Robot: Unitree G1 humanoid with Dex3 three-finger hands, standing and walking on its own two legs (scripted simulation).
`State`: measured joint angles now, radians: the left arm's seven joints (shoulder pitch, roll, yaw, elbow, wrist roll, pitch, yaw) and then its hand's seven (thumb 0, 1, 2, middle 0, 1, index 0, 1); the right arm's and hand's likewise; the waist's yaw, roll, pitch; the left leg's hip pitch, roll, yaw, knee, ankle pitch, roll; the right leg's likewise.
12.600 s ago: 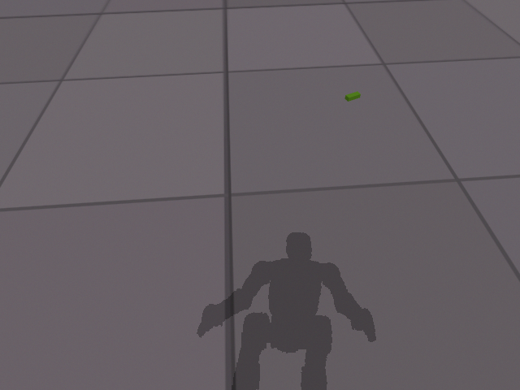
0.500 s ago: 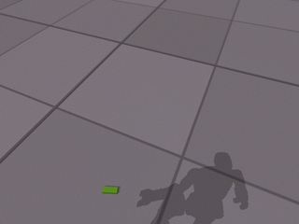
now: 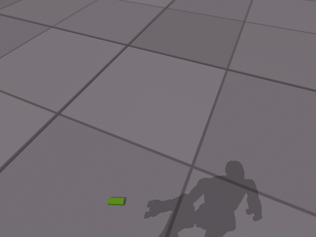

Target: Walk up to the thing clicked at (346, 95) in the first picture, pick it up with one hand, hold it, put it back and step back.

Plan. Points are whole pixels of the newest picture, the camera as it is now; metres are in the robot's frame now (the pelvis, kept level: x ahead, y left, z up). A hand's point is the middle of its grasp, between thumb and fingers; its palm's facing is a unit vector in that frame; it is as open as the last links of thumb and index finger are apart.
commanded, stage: stand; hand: left
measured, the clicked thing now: (116, 201) +0.41 +0.30 -0.77
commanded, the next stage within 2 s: walk up in 0.18 s
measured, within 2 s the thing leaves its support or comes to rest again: neither
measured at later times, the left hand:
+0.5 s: hand out of the picture +0.04 +0.37 -0.16, palm faces +0.02 -0.88 -0.47, open 7.4 cm
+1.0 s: hand out of the picture +0.05 +0.35 -0.18, palm faces +0.03 -0.94 -0.34, open 7.4 cm
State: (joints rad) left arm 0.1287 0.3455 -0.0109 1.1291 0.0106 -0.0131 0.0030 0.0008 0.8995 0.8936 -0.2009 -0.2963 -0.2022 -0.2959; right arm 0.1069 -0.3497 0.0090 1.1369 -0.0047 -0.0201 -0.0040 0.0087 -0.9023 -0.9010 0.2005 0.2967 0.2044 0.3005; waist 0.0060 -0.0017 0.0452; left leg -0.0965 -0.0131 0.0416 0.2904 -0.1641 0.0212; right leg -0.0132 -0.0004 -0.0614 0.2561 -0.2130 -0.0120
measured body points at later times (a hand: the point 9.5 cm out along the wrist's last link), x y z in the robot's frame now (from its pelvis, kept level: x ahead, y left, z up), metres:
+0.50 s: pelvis -0.01 +0.07 -0.03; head +0.04 +0.07 +0.42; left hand +0.03 +0.41 -0.13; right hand +0.09 -0.26 -0.14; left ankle +0.03 +0.24 -0.75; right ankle -0.04 -0.10 -0.75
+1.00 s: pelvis -0.01 +0.08 -0.02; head +0.04 +0.10 +0.42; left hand +0.05 +0.40 -0.16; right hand +0.12 -0.22 -0.13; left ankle -0.02 +0.21 -0.75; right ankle -0.02 -0.04 -0.74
